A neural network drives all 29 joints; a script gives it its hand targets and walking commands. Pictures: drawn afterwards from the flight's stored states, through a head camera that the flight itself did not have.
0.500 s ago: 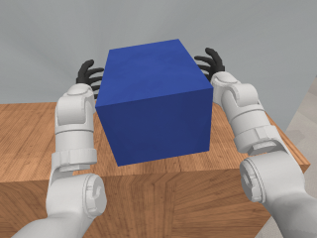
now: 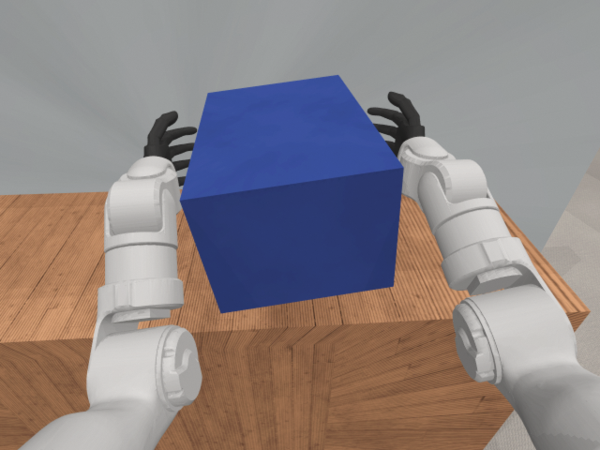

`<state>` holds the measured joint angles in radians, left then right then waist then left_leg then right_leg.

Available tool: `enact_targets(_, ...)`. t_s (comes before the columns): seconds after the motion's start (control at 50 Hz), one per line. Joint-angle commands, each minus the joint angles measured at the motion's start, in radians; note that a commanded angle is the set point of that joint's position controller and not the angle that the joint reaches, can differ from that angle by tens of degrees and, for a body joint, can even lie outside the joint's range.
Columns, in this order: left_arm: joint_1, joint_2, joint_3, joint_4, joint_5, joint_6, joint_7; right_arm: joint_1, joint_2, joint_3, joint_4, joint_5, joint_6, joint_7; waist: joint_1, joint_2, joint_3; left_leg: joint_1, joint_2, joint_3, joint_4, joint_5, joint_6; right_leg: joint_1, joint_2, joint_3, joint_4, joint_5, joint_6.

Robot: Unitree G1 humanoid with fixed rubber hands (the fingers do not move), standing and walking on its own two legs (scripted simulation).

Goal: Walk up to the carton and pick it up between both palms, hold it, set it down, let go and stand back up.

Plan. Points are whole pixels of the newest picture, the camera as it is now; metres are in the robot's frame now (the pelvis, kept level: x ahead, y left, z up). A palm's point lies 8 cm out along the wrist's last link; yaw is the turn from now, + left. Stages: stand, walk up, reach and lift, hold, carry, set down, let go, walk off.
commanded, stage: hold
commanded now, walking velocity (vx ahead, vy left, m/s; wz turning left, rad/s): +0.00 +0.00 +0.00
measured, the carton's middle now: (288, 176) +0.42 +0.00 +0.21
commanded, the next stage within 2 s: none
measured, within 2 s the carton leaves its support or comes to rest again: neither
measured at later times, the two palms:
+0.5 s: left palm (160, 172) +0.37 +0.16 +0.25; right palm (408, 153) +0.37 -0.15 +0.26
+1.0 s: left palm (160, 172) +0.37 +0.16 +0.25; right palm (408, 154) +0.37 -0.15 +0.26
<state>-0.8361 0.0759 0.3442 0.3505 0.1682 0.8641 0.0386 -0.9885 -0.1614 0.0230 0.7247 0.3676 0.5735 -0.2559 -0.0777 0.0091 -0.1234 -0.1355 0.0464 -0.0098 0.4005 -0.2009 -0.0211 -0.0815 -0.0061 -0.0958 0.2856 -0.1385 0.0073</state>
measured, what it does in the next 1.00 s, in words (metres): stands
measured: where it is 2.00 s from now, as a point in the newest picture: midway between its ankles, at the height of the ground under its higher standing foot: outside the picture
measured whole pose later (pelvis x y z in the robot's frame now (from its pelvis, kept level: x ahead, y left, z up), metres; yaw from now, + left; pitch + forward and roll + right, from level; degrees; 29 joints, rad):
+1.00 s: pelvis +0.00 +0.00 +0.00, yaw +0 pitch -4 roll -2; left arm -0.81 0.07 0.34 0.31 0.17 0.87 0.04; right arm -0.96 -0.16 0.02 0.69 0.37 0.58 -0.26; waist -0.08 0.01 -0.12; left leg -0.14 0.05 -0.01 0.40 -0.20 -0.02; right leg -0.08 -0.01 -0.09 0.29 -0.14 0.01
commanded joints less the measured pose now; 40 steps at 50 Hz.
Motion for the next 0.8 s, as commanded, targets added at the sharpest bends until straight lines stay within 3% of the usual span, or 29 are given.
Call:
enact_targets(0.0, -0.929, -0.632, -0.476, -0.221, -0.18, -0.124, -0.146, -0.858, 0.765, 0.254, -0.372, 0.17, -0.025, 0.113, -0.015, 0.053, -0.443, 0.077, -0.097, -0.024, -0.026, 0.259, -0.03, 0.172, 0.092, 0.072, 0.014, 0.228, 0.048)
enact_targets(0.78, -0.91, -0.637, -0.476, -0.209, -0.173, -0.118, -0.145, -0.856, 0.762, 0.253, -0.375, 0.162, -0.024, 0.117, -0.012, 0.044, -0.422, 0.072, -0.095, -0.023, -0.035, 0.23, -0.026, 0.158, 0.09, 0.07, 0.008, 0.195, 0.046)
